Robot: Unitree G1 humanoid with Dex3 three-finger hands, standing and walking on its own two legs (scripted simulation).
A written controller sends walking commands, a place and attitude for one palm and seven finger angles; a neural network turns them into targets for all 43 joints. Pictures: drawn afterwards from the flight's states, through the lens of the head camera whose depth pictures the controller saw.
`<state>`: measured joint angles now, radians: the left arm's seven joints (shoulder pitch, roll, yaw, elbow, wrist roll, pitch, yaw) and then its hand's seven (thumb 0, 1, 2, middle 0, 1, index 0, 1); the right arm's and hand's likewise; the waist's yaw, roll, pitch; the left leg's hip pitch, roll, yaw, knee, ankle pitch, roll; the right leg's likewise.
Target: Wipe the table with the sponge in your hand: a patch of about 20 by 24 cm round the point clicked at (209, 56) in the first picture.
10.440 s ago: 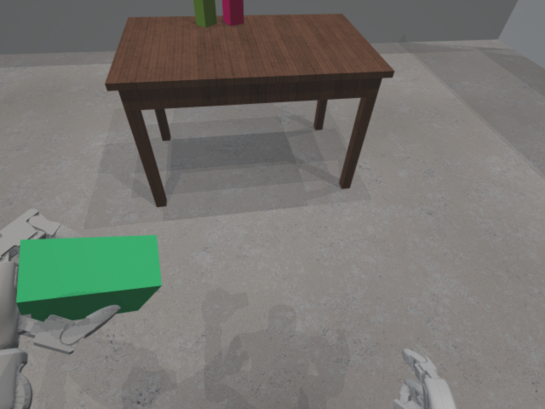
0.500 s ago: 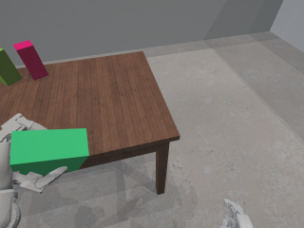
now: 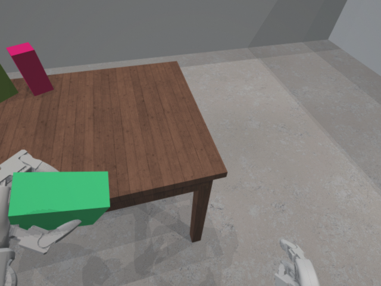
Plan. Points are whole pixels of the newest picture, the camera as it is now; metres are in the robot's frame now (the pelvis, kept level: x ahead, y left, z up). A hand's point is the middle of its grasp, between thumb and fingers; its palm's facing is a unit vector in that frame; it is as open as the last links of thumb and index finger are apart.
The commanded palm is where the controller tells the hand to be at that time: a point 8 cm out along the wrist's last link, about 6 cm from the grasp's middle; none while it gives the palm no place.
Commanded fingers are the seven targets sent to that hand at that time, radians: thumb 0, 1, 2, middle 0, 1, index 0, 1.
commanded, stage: come to a stop and stand still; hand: left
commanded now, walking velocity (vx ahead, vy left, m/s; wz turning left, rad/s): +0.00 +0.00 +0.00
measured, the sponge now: (74, 202) +0.22 +0.21 +0.13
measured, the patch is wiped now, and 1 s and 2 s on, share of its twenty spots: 0.00 0.00 0.00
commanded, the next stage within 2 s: look again from close up in 0.28 s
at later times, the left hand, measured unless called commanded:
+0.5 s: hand (2, 181) +0.22 +0.29 +0.19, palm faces +0.47 -0.76 -0.44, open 10.1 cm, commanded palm +0.13 +0.28 +0.18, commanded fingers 0.00 0.10 1.30 -1.20 -1.60 -1.20 -1.60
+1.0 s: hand (24, 191) +0.21 +0.26 +0.17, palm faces +0.36 -0.87 -0.33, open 10.1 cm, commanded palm +0.15 +0.30 +0.18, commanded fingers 0.00 0.10 1.30 -1.20 -1.60 -1.20 -1.60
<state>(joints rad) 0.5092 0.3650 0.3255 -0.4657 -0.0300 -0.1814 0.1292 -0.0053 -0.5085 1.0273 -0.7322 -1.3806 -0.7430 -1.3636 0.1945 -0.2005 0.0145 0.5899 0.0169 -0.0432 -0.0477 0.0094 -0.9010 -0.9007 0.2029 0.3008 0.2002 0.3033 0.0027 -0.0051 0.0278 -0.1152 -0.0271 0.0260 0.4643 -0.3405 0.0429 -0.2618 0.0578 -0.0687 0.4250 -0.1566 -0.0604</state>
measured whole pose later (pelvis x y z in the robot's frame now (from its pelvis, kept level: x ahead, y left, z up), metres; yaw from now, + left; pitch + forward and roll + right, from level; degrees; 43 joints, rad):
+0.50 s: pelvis -0.03 +0.00 +0.00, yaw +0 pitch -1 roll +0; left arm 0.20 0.48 0.46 -0.25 -0.02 -0.27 0.08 -0.01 -0.51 1.03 -0.73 -1.38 -0.75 -1.36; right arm 0.25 -0.20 0.03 0.60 0.01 -0.15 -0.01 0.01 -0.90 -0.90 0.20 0.30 0.20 0.30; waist 0.05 -0.03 0.08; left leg -0.16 -0.04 0.04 0.50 -0.31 0.05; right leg -0.30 0.04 -0.06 0.44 -0.12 -0.07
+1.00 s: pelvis -0.01 +0.03 +0.00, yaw -1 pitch -2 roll -1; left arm 0.38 0.35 0.33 -0.45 -0.03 -0.31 0.09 0.00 -0.51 1.03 -0.74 -1.38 -0.75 -1.36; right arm 0.19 -0.22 0.02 0.55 0.00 -0.19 0.01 0.01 -0.90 -0.90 0.20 0.30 0.20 0.30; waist 0.04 -0.03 0.04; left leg -0.12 -0.06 0.05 0.50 -0.35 0.08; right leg -0.28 0.03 -0.04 0.46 -0.16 -0.03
